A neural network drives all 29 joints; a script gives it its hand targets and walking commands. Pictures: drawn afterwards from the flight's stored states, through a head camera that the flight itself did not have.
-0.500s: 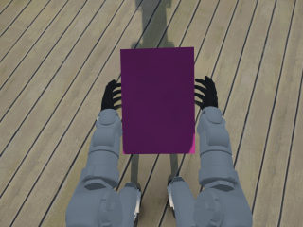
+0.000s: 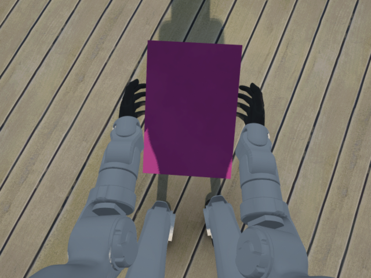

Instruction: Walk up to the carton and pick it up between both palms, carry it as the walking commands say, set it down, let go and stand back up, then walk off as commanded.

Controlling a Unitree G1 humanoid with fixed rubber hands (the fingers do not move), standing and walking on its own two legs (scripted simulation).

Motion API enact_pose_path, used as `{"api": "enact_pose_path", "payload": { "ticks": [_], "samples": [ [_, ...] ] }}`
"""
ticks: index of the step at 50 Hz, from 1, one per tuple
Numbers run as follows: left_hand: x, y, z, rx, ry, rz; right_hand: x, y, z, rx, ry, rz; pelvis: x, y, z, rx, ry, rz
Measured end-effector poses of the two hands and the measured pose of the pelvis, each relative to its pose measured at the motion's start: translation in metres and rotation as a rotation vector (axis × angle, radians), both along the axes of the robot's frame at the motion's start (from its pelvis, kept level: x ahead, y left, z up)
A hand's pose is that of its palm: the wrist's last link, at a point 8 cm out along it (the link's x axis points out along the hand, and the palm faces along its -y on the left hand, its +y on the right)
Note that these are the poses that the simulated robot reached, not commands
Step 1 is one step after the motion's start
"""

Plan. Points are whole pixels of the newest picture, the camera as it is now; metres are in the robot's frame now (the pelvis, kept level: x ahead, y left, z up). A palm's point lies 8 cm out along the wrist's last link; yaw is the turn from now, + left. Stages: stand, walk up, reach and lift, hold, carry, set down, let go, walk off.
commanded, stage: set down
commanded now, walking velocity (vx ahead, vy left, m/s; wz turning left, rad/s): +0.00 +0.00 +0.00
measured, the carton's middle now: (191, 111) +0.48 -0.02 -0.18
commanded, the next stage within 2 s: none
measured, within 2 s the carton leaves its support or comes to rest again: neither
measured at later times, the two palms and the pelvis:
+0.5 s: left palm (135, 115) +0.47 +0.12 -0.16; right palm (242, 119) +0.45 -0.15 -0.15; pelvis -0.03 +0.00 -0.08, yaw +0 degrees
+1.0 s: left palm (142, 117) +0.49 +0.11 -0.25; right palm (235, 122) +0.46 -0.15 -0.25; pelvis -0.04 +0.00 -0.13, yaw +1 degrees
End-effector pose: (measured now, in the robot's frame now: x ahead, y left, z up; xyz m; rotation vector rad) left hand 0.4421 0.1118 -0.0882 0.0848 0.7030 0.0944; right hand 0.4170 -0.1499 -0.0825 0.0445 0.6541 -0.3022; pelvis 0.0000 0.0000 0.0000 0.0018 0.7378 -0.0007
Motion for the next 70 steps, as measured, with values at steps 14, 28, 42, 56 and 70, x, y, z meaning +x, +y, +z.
{"api": "enact_pose_path", "payload": {
  "ticks": [14,28,42,56,70],
  "samples": [
    [0.006,-0.005,-0.037,-0.004,-0.006,0.006,0.015,-0.007,-0.033,0.015,-0.015,0.019,-0.023,0.006,-0.046,0.013,-0.004,-0.021],
    [0.028,0.0,-0.091,0.009,0.046,-0.024,0.03,-0.003,-0.085,-0.004,0.055,0.039,-0.027,0.002,-0.081,-0.015,0.037,0.008],
    [0.047,-0.013,-0.127,0.02,0.0,-0.028,0.042,-0.014,-0.13,0.009,0.002,0.007,-0.027,0.005,-0.113,0.01,0.074,-0.011],
    [0.055,0.003,-0.184,0.018,0.022,-0.019,0.056,-0.002,-0.182,0.01,0.025,0.049,-0.04,-0.002,-0.152,0.0,0.067,0.009],
    [0.078,-0.018,-0.241,0.017,0.064,-0.079,0.068,-0.023,-0.239,0.007,0.063,0.025,-0.035,0.004,-0.179,-0.008,0.077,-0.001]
  ]
}}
